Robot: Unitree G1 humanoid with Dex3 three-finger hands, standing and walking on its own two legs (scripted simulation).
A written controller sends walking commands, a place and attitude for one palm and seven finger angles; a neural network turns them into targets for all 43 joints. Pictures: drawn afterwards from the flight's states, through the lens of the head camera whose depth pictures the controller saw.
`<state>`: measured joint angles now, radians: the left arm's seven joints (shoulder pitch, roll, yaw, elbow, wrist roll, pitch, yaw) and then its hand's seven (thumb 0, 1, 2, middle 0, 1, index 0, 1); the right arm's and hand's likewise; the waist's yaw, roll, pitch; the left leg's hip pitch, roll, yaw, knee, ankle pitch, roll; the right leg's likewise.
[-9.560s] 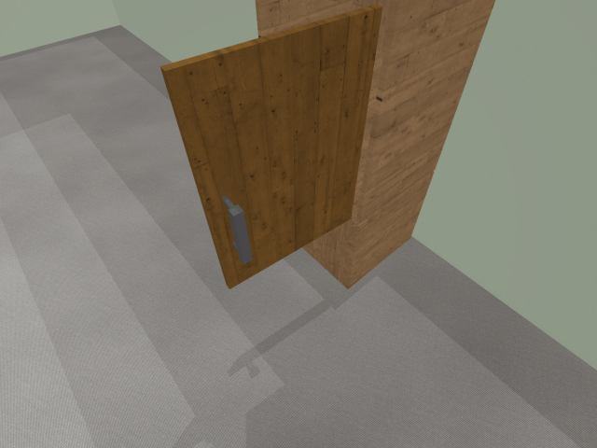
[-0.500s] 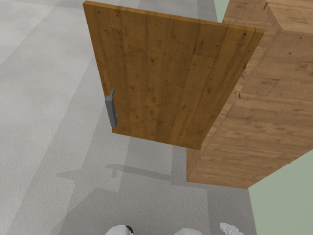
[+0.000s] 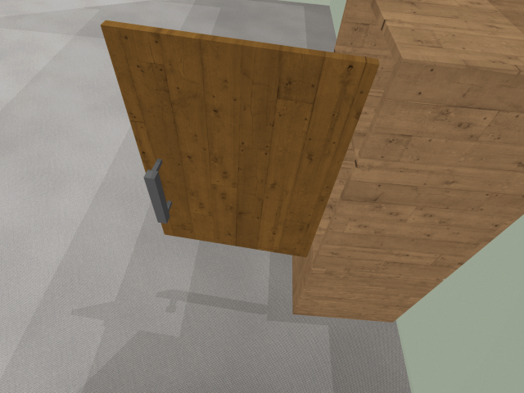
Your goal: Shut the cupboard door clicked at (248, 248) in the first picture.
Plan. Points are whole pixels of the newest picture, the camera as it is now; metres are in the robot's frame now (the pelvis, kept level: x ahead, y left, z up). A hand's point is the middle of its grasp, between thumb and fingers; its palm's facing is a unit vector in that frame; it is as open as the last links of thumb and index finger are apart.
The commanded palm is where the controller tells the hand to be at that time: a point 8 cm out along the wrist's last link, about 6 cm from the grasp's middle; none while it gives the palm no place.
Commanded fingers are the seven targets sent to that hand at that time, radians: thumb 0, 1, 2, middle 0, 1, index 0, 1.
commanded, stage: come to a stop and stand still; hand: left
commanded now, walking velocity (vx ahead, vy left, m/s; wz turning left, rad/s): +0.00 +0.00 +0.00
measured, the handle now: (161, 192) +0.54 +0.26 -0.11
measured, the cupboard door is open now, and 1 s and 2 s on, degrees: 85 85 85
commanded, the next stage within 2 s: look again from close up in 0.84 s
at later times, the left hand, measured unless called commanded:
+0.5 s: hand out of the picture +0.01 +0.15 -0.17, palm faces +0.04 -0.98 -0.17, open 7.3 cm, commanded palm none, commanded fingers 0.00 0.90 0.90 -0.20 -0.30 -0.20 -0.30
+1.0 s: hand out of the picture +0.03 +0.15 -0.17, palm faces +0.01 -0.98 -0.19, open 7.3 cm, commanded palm none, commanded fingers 0.00 0.90 0.90 -0.20 -0.30 -0.20 -0.30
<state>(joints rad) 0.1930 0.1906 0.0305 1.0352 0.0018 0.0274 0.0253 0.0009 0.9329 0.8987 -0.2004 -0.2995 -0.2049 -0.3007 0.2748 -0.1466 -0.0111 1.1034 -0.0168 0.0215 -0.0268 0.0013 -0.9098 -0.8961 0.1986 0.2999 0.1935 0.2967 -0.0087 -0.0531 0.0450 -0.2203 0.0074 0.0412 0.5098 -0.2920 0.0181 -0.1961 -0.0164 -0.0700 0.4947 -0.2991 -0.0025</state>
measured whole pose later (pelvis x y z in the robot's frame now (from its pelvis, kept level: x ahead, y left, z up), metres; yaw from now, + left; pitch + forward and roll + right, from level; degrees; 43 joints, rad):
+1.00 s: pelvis +0.03 -0.02 +0.00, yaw +0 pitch +0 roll +0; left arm 0.27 0.17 0.00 1.10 0.01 -0.01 0.03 0.01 0.92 0.90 -0.20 -0.30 -0.20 -0.30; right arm 0.29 -0.13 0.00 1.12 -0.02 -0.01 -0.03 0.00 -0.91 -0.90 0.20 0.30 0.20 0.30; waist -0.01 -0.02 0.04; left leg -0.14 0.03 0.04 0.42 -0.28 -0.02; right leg -0.12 0.01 -0.08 0.42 -0.30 -0.04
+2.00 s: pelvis +0.02 +0.05 -0.01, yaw -3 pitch +0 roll +0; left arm 0.43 0.16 0.03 1.08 0.02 0.02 0.03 0.00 0.91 0.90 -0.20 -0.30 -0.20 -0.30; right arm 0.34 -0.19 -0.01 1.08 -0.01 0.01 -0.01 0.00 -0.91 -0.90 0.20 0.30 0.20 0.30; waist 0.02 -0.01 0.03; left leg -0.22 -0.04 0.12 0.59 -0.38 0.07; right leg -0.22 -0.07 0.02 0.58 -0.37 0.04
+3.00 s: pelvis +0.04 +0.15 -0.01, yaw -2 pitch -3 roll +0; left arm 0.36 0.20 0.02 0.91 0.02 0.04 0.03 0.00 0.91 0.90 -0.20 -0.30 -0.20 -0.30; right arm 0.23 -0.18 -0.02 0.87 -0.02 0.04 0.00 0.00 -0.91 -0.90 0.20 0.30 0.20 0.30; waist 0.01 0.03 0.01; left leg -0.30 -0.04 0.08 0.61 -0.30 0.05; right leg -0.32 -0.04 -0.01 0.59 -0.24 0.00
